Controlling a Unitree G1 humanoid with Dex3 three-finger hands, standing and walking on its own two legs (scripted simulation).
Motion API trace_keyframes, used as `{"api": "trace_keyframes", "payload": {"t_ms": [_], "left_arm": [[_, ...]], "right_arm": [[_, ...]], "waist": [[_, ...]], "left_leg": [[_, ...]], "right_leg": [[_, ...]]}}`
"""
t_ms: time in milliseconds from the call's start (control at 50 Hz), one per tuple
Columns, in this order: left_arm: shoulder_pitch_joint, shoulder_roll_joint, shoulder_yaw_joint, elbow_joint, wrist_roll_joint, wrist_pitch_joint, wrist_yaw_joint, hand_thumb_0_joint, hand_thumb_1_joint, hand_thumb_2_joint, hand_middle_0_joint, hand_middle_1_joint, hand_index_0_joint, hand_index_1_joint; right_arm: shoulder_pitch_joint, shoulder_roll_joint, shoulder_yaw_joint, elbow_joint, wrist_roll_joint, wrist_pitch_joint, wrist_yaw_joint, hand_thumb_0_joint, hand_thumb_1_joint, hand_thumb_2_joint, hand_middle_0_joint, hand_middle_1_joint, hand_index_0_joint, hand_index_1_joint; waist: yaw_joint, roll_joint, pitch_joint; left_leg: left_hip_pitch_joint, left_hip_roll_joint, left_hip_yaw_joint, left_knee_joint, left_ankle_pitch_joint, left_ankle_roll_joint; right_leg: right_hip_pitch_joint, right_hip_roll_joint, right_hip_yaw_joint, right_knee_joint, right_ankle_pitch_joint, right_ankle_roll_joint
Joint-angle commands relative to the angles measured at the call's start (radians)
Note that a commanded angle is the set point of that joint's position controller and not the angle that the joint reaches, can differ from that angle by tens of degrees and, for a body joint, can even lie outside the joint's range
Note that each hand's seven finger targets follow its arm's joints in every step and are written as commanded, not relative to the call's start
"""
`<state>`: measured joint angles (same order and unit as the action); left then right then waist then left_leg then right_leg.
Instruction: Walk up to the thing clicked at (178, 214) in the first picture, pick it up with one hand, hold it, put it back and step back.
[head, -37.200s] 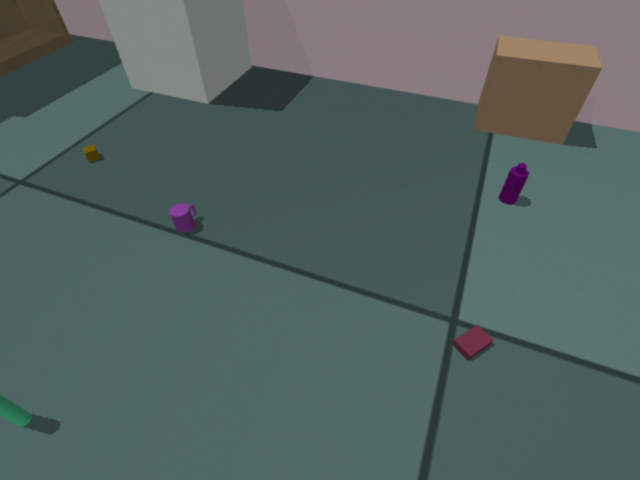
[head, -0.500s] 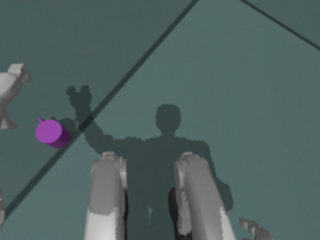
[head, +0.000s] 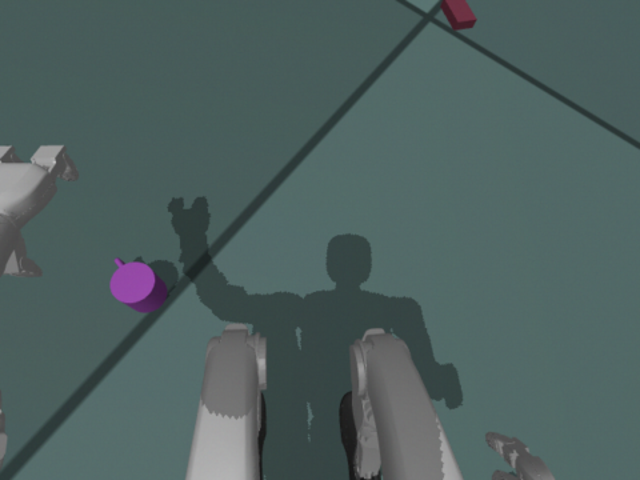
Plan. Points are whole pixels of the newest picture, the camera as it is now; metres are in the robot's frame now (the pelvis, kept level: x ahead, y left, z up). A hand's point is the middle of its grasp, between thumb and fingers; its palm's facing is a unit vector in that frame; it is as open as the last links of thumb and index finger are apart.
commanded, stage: go down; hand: left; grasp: from above
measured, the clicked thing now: (135, 282) +0.44 +0.37 -0.43
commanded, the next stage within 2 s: withdraw in 1.84 s
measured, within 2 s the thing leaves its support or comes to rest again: neither
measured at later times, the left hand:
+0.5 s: hand out of the picture +0.40 +0.38 -0.01, palm faces -0.42 -0.05 -0.91, open 14.2 cm
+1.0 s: hand out of the picture +0.40 +0.39 +0.01, palm faces -0.41 -0.06 -0.91, open 14.1 cm
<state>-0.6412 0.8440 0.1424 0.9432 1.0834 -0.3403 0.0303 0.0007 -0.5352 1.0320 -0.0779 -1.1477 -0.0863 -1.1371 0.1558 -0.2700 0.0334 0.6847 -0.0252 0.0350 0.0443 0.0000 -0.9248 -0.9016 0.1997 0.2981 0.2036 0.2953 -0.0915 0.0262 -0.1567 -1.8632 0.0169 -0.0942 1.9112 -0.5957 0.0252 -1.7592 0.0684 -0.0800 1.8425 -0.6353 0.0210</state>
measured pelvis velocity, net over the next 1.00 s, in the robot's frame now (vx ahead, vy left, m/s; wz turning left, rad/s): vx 0.03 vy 0.01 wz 0.03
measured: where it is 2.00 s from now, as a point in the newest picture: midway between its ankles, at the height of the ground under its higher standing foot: (305, 462)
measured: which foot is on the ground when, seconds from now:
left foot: down 0.00-1.00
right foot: down 0.00-1.00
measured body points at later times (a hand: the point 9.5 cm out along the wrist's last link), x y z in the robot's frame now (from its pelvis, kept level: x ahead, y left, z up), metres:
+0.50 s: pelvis +0.01 +0.01 +0.05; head +0.17 +0.06 +0.47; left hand +0.42 +0.38 +0.04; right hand +0.11 -0.26 -0.06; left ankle +0.10 +0.11 -0.45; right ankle +0.09 -0.13 -0.45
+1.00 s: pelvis +0.03 +0.01 +0.08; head +0.18 +0.07 +0.50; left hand +0.42 +0.39 +0.06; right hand +0.13 -0.25 -0.03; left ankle +0.10 +0.11 -0.45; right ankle +0.09 -0.13 -0.45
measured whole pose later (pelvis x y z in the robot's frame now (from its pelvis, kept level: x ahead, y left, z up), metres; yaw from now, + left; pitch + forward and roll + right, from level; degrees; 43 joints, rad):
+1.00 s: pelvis +0.03 +0.01 +0.08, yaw +2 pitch +29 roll -8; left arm -0.57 0.78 0.13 1.00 1.12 -0.33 0.12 0.00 -0.56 1.01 -0.07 -1.12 -0.08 -1.12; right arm 0.19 -0.25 0.01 0.72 -0.01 0.02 0.05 0.00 -0.93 -0.90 0.20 0.30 0.20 0.30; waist -0.09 0.04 -0.18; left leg -1.57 0.01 -0.09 1.64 -0.58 0.03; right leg -1.47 0.06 -0.06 1.55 -0.61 0.03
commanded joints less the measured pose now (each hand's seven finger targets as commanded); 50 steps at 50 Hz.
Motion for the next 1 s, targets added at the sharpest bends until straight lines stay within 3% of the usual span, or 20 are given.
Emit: {"api": "trace_keyframes", "payload": {"t_ms": [0,40,100,260,320,340,400,640,740,860,980], "left_arm": [[-0.288,0.349,0.104,-0.173,-0.032,0.018,0.040,0.000,-0.589,1.016,-0.053,-1.101,-0.052,-1.102],[-0.279,0.330,0.087,-0.142,-0.033,0.024,0.035,0.000,-0.588,1.025,-0.056,-1.112,-0.055,-1.113],[-0.274,0.335,0.094,-0.139,-0.030,0.025,0.040,0.000,-0.593,1.018,-0.053,-1.100,-0.052,-1.102],[-0.272,0.312,0.076,-0.118,-0.013,0.014,0.047,0.000,-0.593,1.015,-0.054,-1.107,-0.053,-1.108],[-0.254,0.325,0.092,-0.103,-0.009,0.009,0.057,0.000,-0.595,1.015,-0.052,-1.099,-0.051,-1.100],[-0.259,0.307,0.077,-0.099,-0.008,0.007,0.059,0.000,-0.601,1.020,-0.052,-1.097,-0.049,-1.101],[-0.269,0.314,0.085,-0.102,-0.005,0.006,0.071,0.000,-0.593,1.010,-0.051,-1.098,-0.051,-1.098],[-0.236,0.307,0.087,-0.094,0.003,0.001,0.091,0.000,-0.583,0.990,-0.051,-1.125,-0.058,-1.119],[-0.219,0.295,0.092,-0.097,0.003,0.000,0.107,0.000,-0.587,0.998,-0.052,-1.115,-0.055,-1.112],[-0.224,0.286,0.089,-0.121,0.008,0.005,0.116,0.000,-0.580,1.011,-0.055,-1.117,-0.057,-1.116],[-0.205,0.258,0.079,-0.106,0.009,0.013,0.131,0.000,-0.573,1.008,-0.055,-1.117,-0.058,-1.115]], "right_arm": [[0.136,-0.205,-0.077,-0.044,0.006,-0.017,-0.021,0.000,-0.919,-0.905,0.200,0.300,0.200,0.300],[0.136,-0.197,-0.073,-0.044,0.006,-0.018,-0.022,0.000,-0.920,-0.906,0.200,0.300,0.200,0.300],[0.138,-0.197,-0.074,-0.041,0.008,-0.021,-0.025,0.000,-0.919,-0.905,0.200,0.300,0.200,0.300],[0.147,-0.190,-0.068,-0.040,0.011,-0.030,-0.027,0.000,-0.920,-0.906,0.200,0.300,0.200,0.300],[0.140,-0.197,-0.071,-0.037,0.011,-0.034,-0.028,0.000,-0.918,-0.906,0.200,0.300,0.200,0.300],[0.138,-0.195,-0.070,-0.036,0.013,-0.034,-0.029,0.000,-0.919,-0.906,0.200,0.300,0.200,0.300],[0.136,-0.197,-0.075,-0.032,0.013,-0.036,-0.030,0.000,-0.917,-0.905,0.200,0.300,0.200,0.300],[0.153,-0.180,-0.081,-0.020,0.012,-0.035,-0.022,0.000,-0.923,-0.908,0.200,0.300,0.200,0.300],[0.143,-0.180,-0.086,-0.024,0.013,-0.033,-0.020,0.000,-0.921,-0.908,0.200,0.300,0.200,0.300],[0.149,-0.185,-0.097,-0.020,0.010,-0.030,-0.013,0.000,-0.921,-0.908,0.200,0.300,0.200,0.300],[0.148,-0.185,-0.098,-0.017,0.010,-0.027,-0.010,0.000,-0.918,-0.907,0.200,0.300,0.200,0.300]], "waist": [[0.004,0.221,-0.576],[-0.004,0.211,-0.536],[0.001,0.201,-0.537],[-0.009,0.209,-0.513],[0.005,0.231,-0.513],[-0.004,0.234,-0.500],[-0.002,0.236,-0.502],[0.001,0.197,-0.538],[0.007,0.199,-0.516],[0.009,0.222,-0.551],[0.008,0.226,-0.511]], "left_leg": [[0.582,0.003,-0.015,-0.339,0.070,0.007],[0.574,0.006,-0.014,-0.355,0.043,0.009],[0.581,0.004,-0.011,-0.382,0.020,0.010],[0.623,0.005,-0.011,-0.427,0.045,0.005],[0.663,0.010,-0.032,-0.462,0.039,-0.002],[0.667,0.011,-0.040,-0.473,0.034,-0.005],[0.696,0.012,-0.041,-0.492,0.033,-0.005],[0.729,-0.009,0.020,-0.466,0.164,0.004],[0.750,-0.003,0.004,-0.503,0.139,0.000],[0.840,0.006,-0.014,-0.516,0.239,-0.007],[0.848,0.011,-0.038,-0.556,0.218,-0.013]], "right_leg": [[0.238,0.006,-0.016,-0.246,0.124,-0.054],[0.241,0.008,-0.016,-0.271,0.107,-0.054],[0.275,0.008,-0.012,-0.295,0.097,-0.054],[0.305,0.009,-0.011,-0.339,0.109,-0.057],[0.303,0.009,-0.016,-0.336,0.108,-0.056],[0.297,0.009,-0.018,-0.338,0.107,-0.057],[0.309,0.009,-0.016,-0.358,0.105,-0.056],[0.410,0.007,0.008,-0.442,0.167,-0.060],[0.412,0.008,0.003,-0.453,0.151,-0.059],[0.407,0.009,-0.003,-0.451,0.199,-0.062],[0.404,0.009,-0.009,-0.460,0.184,-0.061]]}}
